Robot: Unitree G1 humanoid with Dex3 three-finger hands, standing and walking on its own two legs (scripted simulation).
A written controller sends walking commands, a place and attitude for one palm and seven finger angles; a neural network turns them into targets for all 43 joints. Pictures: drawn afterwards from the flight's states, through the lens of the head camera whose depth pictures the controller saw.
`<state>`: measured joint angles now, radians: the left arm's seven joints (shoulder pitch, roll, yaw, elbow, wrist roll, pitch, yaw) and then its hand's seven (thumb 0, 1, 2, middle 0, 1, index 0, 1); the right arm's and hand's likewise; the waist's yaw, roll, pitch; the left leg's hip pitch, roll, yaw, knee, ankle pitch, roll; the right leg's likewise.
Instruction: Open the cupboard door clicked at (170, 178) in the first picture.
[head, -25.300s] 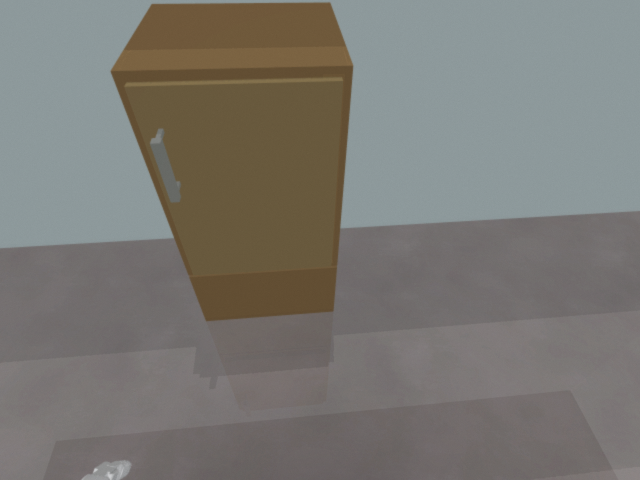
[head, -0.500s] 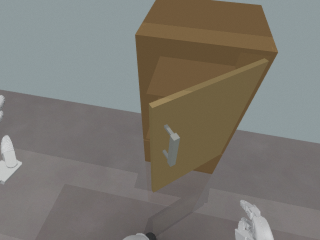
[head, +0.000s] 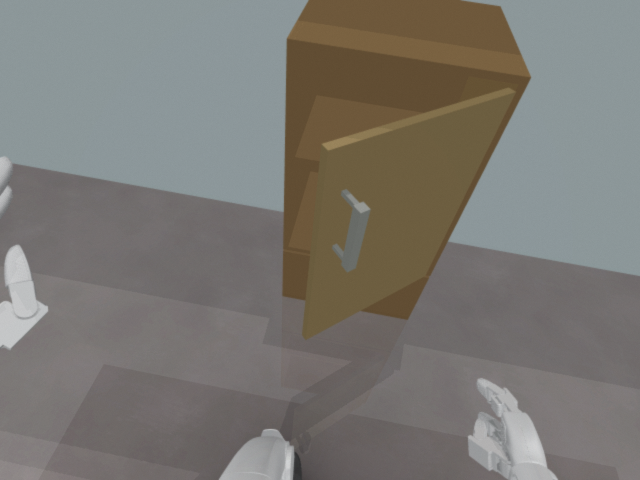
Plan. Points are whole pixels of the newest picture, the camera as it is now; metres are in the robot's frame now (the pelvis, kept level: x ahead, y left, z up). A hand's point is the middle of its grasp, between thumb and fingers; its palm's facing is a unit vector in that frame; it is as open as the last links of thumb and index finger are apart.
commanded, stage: step back with the hand held close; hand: left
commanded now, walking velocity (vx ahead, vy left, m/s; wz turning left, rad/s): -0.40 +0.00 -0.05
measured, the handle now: (348, 232) +0.52 -0.01 -0.03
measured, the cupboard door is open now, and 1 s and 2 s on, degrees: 42 42 42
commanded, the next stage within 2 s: stop stepping back and stand still in 0.16 s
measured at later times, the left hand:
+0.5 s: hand out of the picture +0.08 +0.31 +0.22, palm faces +0.23 -0.84 -0.50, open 7.4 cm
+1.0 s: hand out of the picture +0.02 +0.30 +0.21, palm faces +0.24 -0.76 -0.60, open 7.4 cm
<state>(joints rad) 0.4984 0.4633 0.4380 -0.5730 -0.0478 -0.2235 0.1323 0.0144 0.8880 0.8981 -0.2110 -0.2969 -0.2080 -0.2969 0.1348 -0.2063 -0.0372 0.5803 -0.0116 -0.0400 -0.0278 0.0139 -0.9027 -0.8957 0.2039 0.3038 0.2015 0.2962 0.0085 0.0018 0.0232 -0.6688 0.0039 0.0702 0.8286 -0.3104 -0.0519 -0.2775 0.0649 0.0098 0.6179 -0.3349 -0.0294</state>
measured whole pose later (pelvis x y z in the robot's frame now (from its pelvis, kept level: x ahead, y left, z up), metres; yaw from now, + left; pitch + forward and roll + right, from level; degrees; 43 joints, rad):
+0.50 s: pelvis -0.14 +0.07 +0.04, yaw -6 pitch +4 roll -6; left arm 0.69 0.57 0.49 -0.69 -0.08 -0.14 0.16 0.01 0.88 0.90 -0.22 -0.30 -0.21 -0.30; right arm 0.26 -0.12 0.01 0.63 -0.03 -0.10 -0.05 0.02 -0.90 -0.90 0.21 0.30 0.20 0.30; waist -0.06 -0.03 -0.07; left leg -0.35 0.02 0.04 0.15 -0.11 -0.09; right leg -0.17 0.12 -0.10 0.65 -0.59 -0.03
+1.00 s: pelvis -0.21 +0.09 +0.01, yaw -9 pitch -1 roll +0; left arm 0.67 0.53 0.51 -0.62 -0.04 -0.23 0.15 0.01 0.89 0.90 -0.21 -0.30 -0.21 -0.30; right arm 0.29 -0.13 0.03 0.60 -0.01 -0.10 -0.03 0.02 -0.90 -0.90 0.21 0.30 0.20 0.30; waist -0.05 0.01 0.02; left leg -0.37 0.09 0.01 0.65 -0.31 -0.03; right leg -0.30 0.01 -0.09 0.65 -0.43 -0.03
